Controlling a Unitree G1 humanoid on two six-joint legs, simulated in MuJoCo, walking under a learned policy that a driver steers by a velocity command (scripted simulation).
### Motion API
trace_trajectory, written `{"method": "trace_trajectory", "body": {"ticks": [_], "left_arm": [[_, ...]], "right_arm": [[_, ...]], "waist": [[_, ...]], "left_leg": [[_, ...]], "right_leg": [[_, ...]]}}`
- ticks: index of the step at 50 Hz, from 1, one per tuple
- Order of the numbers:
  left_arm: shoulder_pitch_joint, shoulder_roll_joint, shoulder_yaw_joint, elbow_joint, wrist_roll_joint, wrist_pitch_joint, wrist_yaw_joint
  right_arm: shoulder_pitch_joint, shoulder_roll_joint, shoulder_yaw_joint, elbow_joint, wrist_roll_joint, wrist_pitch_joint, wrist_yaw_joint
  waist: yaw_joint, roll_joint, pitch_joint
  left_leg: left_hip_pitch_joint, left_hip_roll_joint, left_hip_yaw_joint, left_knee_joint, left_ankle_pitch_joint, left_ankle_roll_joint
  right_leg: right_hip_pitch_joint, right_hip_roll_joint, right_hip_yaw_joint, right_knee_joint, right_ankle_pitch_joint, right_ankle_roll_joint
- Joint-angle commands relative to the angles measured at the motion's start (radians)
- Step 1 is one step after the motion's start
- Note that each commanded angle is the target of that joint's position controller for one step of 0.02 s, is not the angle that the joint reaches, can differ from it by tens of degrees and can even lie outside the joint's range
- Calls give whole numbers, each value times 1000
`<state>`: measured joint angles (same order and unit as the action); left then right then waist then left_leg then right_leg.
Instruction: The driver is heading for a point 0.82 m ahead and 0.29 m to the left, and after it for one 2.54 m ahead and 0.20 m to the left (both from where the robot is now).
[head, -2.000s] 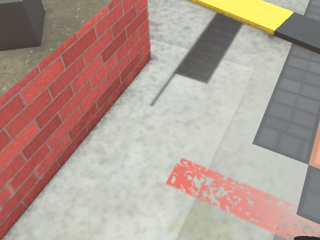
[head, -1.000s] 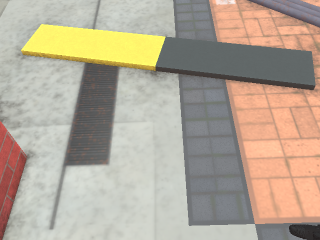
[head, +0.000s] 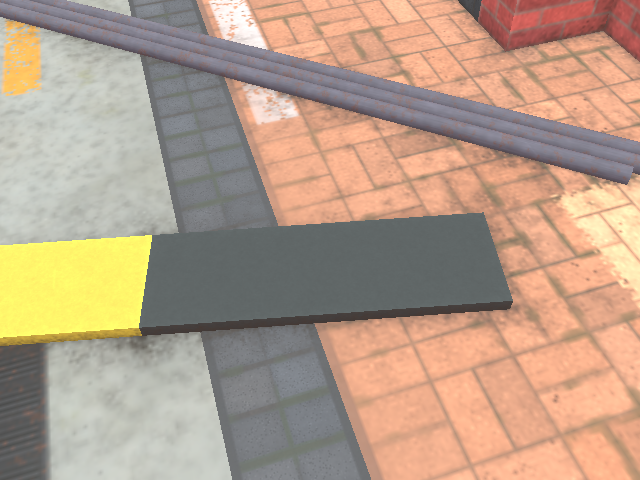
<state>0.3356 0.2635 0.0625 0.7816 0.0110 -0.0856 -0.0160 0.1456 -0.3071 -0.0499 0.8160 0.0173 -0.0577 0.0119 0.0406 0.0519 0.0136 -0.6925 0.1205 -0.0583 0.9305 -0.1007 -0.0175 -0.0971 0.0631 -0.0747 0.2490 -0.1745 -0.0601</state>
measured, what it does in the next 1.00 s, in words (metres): walks ahead, turning left: left foot, then right foot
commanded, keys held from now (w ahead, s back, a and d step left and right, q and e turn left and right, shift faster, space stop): w+q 1.00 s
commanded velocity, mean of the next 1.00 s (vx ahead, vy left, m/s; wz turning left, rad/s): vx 0.50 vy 0.00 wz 0.51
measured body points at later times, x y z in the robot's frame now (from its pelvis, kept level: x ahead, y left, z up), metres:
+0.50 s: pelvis +0.28 +0.09 +0.00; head +0.31 +0.11 +0.45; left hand +0.39 +0.39 -0.10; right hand +0.43 -0.17 -0.11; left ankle +0.27 +0.15 -0.75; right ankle +0.40 -0.08 -0.68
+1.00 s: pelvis +0.55 +0.13 +0.00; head +0.58 +0.14 +0.45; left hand +0.45 +0.40 -0.11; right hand +0.84 -0.01 -0.10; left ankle +0.53 +0.29 -0.67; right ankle +0.59 +0.02 -0.75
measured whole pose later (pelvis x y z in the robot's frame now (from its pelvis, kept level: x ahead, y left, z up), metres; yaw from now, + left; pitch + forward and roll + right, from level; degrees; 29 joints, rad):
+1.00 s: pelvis +0.55 +0.13 +0.00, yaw +34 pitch +1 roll -2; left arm 0.30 0.27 0.06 0.80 0.01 -0.10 0.00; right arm 0.21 -0.32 -0.08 0.64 0.02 -0.01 0.00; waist 0.05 0.06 0.03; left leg -0.66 0.08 -0.06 1.05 -0.24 -0.02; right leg -0.13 0.02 -0.11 0.31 -0.21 -0.03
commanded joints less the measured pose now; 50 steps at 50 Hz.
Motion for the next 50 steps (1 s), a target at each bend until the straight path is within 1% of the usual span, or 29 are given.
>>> {"method": "trace_trajectory", "body": {"ticks": [1, 4, 8, 10, 11, 12, 13, 14, 15, 16, 17, 18, 19, 21, 23, 28, 30, 33, 35, 36, 37, 38, 39, 40, 41, 42, 43, 45, 50], "left_arm": [[-66, 148, 34, -59, 2, -25, 12], [-27, 163, 38, -25, -6, -21, 19], [4, 177, 46, 12, -20, 6, 26], [-17, 203, 53, 10, -23, 22, 35], [-27, 217, 57, 6, -22, 32, 42], [-42, 219, 55, 0, -23, 43, 50], [-30, 201, 45, -15, -14, 41, 59], [73, 60, -2, -65, 20, 14, 40], [11, 99, -5, -67, -6, -29, 23], [-90, 159, 11, -94, -46, -54, 10], [-134, 150, 5, -109, -44, -66, 12], [-151, 149, 9, -107, -19, -67, 20], [-143, 160, 18, -107, -4, -57, 24], [-115, 139, 18, -111, 4, -33, 23], [-136, 113, 10, -120, 7, -17, 26], [-322, 74, -8, -162, -2, -22, 16], [-369, 90, -4, -177, -14, -29, 8], [-373, 128, 11, -183, -19, -42, -2], [-291, 147, 24, -162, -20, -51, -1], [-199, 174, 39, -142, -11, -57, 6], [-55, 226, 54, -130, 6, -59, 14], [29, 302, 73, -95, 15, -43, 11], [14, 213, 56, -103, -11, -38, 5], [-25, 152, 40, -115, -13, -32, 10], [-73, 135, 31, -119, -4, -25, 11], [-102, 114, 23, -111, -1, -21, 13], [-114, 102, 17, -105, 5, -22, 15], [-117, 100, 19, -90, -2, -28, 15], [-106, 160, 38, -51, -4, -27, 19]], "right_arm": [[-23, -34, -4, -51, 2, -5, 10], [-112, -22, 3, -88, 1, -8, 23], [-177, -28, 3, -142, 0, -8, 48], [-149, -52, -8, -158, -1, -6, 57], [-86, -75, -22, -152, -2, -2, 57], [51, -114, -47, -122, 0, 0, 52], [223, -188, -82, -84, 4, 5, 37], [266, -304, -106, -83, 10, 6, 25], [290, -240, -85, -104, 7, -1, 25], [261, -183, -71, -102, -3, -7, 22], [204, -156, -64, -111, 0, -11, 19], [139, -128, -55, -125, 1, -10, 16], [100, -101, -45, -142, -8, -10, 12], [77, -102, -46, -159, -11, -9, 6], [90, -127, -53, -158, -7, -11, -5], [155, -150, -61, -139, 5, 2, -26], [192, -151, -62, -126, 9, 9, -28], [208, -140, -61, -122, 9, 17, -32], [182, -130, -60, -132, 5, 23, -33], [174, -98, -49, -141, 1, 21, -31], [179, -40, -27, -160, -13, 17, -27], [317, 11, -9, -191, 14, 8, -26], [312, -94, -26, -167, 24, 7, -29], [207, -150, -42, -175, 18, 13, -29], [153, -141, -44, -187, 6, 18, -30], [117, -129, -46, -201, -3, 18, -26], [118, -110, -47, -207, 2, 22, -19], [125, -67, -40, -214, 13, 32, -12], [43, -37, -26, -250, 4, 38, -1]], "waist": [[-17, -101, 30], [21, -90, 58], [34, -92, 72], [2, -124, 34], [-35, -145, -17], [-113, -134, -92], [-185, -72, -189], [-101, 198, -291], [-149, 136, -429], [-174, 76, -300], [-143, 2, -204], [-100, -48, -128], [-64, -35, -98], [-28, -10, -76], [-25, -11, -52], [-97, 27, -23], [-116, 36, -21], [-102, 53, -24], [-49, 78, -39], [-3, 67, -98], [56, -34, -233], [-3, -368, -342], [17, -293, -283], [45, -195, -159], [31, -132, -92], [17, -125, -37], [-5, -150, -21], [-19, -171, -11], [-12, -123, 4]], "left_leg": [[29, -7, -15, -146, 181, 4], [24, -24, 14, -256, 233, 21], [-25, -42, 50, -327, 104, 63], [53, -89, 110, -333, -10, 97], [149, -129, 146, -327, -58, 118], [335, -174, 165, -371, -35, 148], [637, -132, 46, -388, 5, 198], [1031, 139, -487, -429, -84, 389], [1145, 219, -799, -598, -200, 456], [1070, 184, -641, -619, -165, 392], [925, 141, -512, -617, -91, 354], [772, 104, -418, -630, 13, 330], [663, 76, -358, -654, 100, 320], [555, 50, -315, -691, 176, 327], [476, 28, -256, -708, 225, 322], [407, -47, -191, -687, 95, 243], [437, -29, -238, -662, 45, 234], [530, 6, -334, -578, 5, 215], [542, 0, -366, -500, 37, 191], [510, -47, -336, -392, 74, 161], [399, -109, -254, -129, -47, 124], [47, -241, -121, 181, -477, 59], [-84, -155, -134, 321, -474, 44], [-112, -121, -120, 361, -378, 37], [-85, -89, -88, 351, -305, 29], [-70, -63, -84, 312, -258, 25], [-29, -38, -78, 287, -229, 25], [-2, -23, -49, 246, -209, 19], [-47, -3, -28, 58, -51, -7]], "right_leg": [[-49, -264, 70, -145, 213, -136], [21, -287, 19, -147, 210, -119], [186, -335, -17, -66, 323, -92], [226, -339, -48, 47, 625, -66], [229, -332, -67, 153, 805, -49], [182, -300, -99, 340, 886, -22], [-17, -259, -108, 607, 711, 17], [-493, -70, -72, 995, -132, 94], [-651, -1, 152, 1149, -411, 89], [-735, -66, 190, 1152, -331, 63], [-720, -111, 178, 1073, -244, 50], [-666, -143, 168, 978, -198, 56], [-589, -165, 170, 921, -167, 63], [-525, -169, 159, 845, -146, 88], [-512, -159, 135, 743, -90, 116], [-413, -85, 119, 375, 233, 138], [-388, -66, 132, 311, 257, 133], [-363, -60, 164, 240, 178, 103], [-256, -59, 149, 196, 124, 65], [-101, -86, 156, 176, 123, 31], [147, -249, 308, 192, 65, -33], [448, -466, 762, 111, -139, -201], [418, -487, 862, 62, -366, -197], [305, -440, 704, 48, -348, -151], [191, -397, 572, 35, -217, -124], [104, -359, 479, 13, -104, -117], [45, -330, 400, -9, -35, -105], [-3, -309, 301, -51, 36, -112], [22, -325, 137, -90, 213, -134]]}}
